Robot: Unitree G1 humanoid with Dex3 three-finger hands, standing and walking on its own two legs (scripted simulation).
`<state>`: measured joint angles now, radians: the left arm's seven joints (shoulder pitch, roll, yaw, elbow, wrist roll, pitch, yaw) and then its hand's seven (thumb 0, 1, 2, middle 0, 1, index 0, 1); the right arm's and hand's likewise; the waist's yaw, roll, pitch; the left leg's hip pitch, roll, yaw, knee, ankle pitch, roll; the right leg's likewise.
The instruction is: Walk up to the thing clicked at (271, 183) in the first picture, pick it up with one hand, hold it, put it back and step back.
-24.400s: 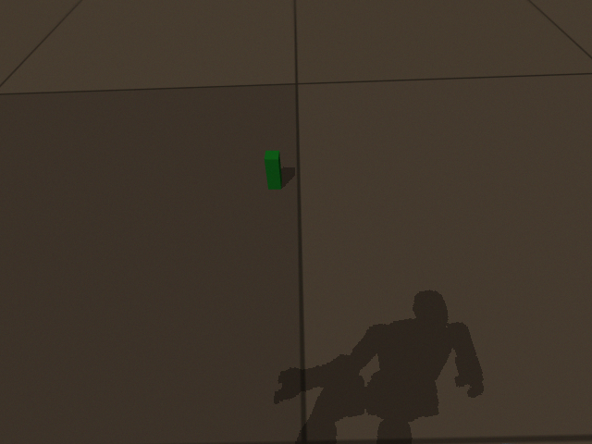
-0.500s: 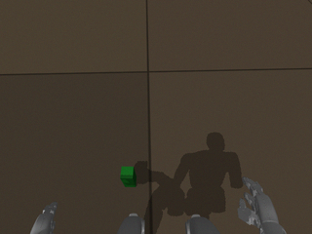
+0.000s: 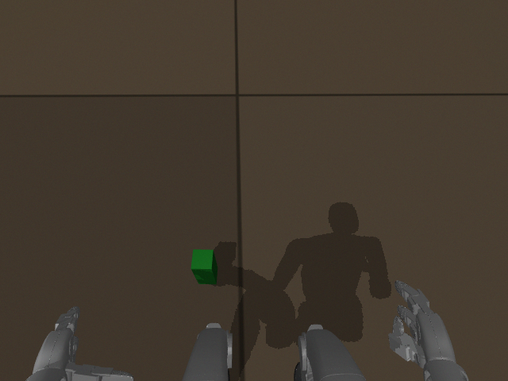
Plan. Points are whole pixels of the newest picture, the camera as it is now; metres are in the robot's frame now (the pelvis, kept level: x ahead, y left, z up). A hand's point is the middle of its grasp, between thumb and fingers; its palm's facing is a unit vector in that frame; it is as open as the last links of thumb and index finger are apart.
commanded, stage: go down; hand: left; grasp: from the side
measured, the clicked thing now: (205, 268) +0.44 +0.17 -0.57
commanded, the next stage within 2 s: approach in 1.52 s
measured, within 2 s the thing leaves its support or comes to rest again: neither
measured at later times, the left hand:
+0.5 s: hand (109, 287) +0.30 +0.32 -0.20, palm faces +0.07 -0.98 -0.19, open 17.1 cm
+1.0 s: hand (113, 267) +0.35 +0.33 -0.24, palm faces +0.02 -0.99 -0.12, open 17.4 cm
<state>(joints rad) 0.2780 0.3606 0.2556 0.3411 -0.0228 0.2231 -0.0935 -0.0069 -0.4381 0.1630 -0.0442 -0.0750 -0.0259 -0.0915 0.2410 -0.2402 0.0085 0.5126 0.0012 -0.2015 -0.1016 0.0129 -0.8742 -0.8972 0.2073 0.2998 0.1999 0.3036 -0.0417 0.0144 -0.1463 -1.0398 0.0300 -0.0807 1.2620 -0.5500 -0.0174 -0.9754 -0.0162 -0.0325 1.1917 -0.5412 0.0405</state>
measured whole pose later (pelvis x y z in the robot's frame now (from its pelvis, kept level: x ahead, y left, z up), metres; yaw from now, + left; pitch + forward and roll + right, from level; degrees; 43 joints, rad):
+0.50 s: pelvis -0.04 -0.01 -0.15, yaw -2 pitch +32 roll -4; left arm -0.28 0.57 0.55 0.81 -0.12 -0.32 -0.46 -0.01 -0.48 0.16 -0.04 -0.12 -0.03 -0.12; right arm 0.15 -0.29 0.02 0.65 -0.01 -0.17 -0.03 0.01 -0.89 -0.90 0.21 0.30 0.20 0.30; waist -0.04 0.00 -0.18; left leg -1.71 0.02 -0.10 1.82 -0.67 -0.03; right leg -1.66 -0.01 -0.01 1.77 -0.67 0.04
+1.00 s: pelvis -0.06 +0.00 -0.23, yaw -5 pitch +33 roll -6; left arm -0.55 0.75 0.67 1.00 -0.14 -0.38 -0.64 -0.01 -0.51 0.09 -0.04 -0.07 -0.03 -0.07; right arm 0.13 -0.34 0.07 0.67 -0.03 -0.15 -0.01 0.01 -0.90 -0.90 0.21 0.30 0.20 0.30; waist -0.09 -0.01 -0.14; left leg -1.99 0.01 -0.14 2.09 -0.68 -0.04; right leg -1.92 0.01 -0.03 2.02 -0.68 0.05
